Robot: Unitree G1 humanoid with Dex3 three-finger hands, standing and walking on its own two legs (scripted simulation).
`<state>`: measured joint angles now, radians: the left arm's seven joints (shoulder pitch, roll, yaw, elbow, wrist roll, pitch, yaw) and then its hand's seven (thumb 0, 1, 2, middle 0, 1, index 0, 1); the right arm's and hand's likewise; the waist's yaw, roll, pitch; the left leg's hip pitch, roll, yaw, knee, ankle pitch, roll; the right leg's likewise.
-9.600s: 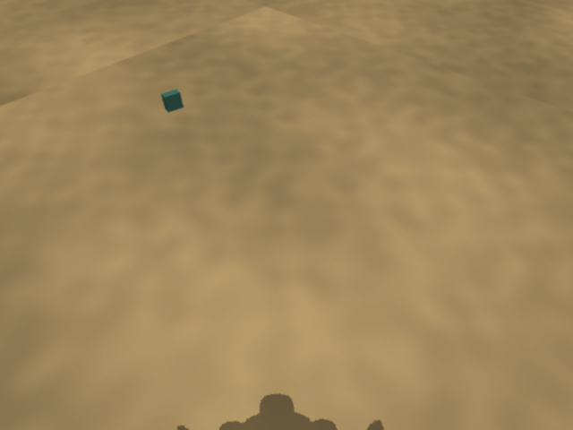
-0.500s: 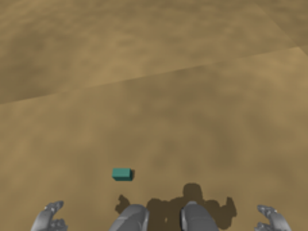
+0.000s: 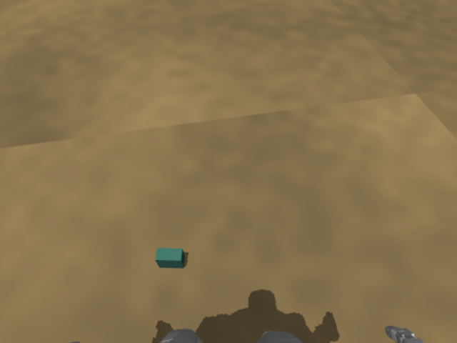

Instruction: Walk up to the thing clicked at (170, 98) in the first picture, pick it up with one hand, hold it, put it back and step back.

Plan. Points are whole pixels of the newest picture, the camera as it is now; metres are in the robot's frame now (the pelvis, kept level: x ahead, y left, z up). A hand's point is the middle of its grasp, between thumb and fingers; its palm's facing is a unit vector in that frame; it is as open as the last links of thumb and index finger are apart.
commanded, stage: walk up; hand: left
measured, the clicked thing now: (170, 258) +0.48 +0.23 -0.70
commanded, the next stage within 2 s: stand in 0.54 s
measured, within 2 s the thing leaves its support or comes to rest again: neither
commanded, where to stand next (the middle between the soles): +0.12 +0.00 m, yaw -2 degrees
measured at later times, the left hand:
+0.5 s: hand out of the picture +0.07 +0.27 -0.13, palm faces -0.01 -0.94 -0.33, open 7.4 cm
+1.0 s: hand out of the picture +0.10 +0.25 -0.13, palm faces -0.03 -0.94 -0.34, open 7.4 cm
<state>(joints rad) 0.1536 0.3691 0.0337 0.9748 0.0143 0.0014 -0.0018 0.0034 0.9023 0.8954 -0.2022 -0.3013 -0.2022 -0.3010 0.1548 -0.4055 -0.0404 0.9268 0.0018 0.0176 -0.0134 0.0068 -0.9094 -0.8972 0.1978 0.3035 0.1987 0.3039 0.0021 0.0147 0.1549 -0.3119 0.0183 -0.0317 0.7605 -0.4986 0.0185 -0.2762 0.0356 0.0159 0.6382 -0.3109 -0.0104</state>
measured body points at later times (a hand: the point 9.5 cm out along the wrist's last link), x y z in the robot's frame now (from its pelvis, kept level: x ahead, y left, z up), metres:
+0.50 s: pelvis +0.00 +0.01 +0.02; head +0.01 +0.02 +0.47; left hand +0.07 +0.32 -0.11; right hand +0.08 -0.29 -0.10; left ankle +0.01 +0.12 -0.72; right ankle +0.02 -0.12 -0.72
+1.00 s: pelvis +0.01 +0.00 +0.03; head +0.02 +0.00 +0.48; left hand +0.10 +0.30 -0.10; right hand +0.09 -0.30 -0.10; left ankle +0.01 +0.12 -0.72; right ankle +0.02 -0.12 -0.72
